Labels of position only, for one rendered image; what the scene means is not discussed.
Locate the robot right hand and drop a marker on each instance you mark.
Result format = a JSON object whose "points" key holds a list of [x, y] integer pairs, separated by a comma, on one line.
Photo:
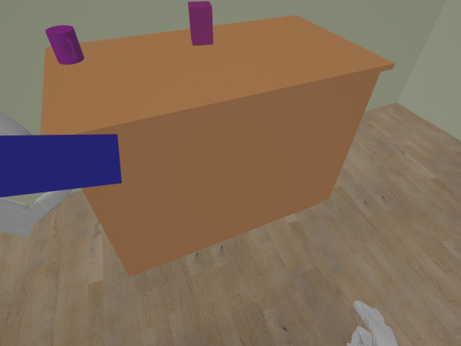
{"points": [[382, 335]]}

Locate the sponge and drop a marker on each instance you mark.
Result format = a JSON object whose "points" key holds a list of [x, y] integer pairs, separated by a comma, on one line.
{"points": [[33, 164]]}

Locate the robot left hand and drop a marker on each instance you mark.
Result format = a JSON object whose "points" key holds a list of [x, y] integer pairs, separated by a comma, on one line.
{"points": [[15, 218]]}

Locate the table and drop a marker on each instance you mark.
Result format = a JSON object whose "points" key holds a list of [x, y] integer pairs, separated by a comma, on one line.
{"points": [[214, 140]]}

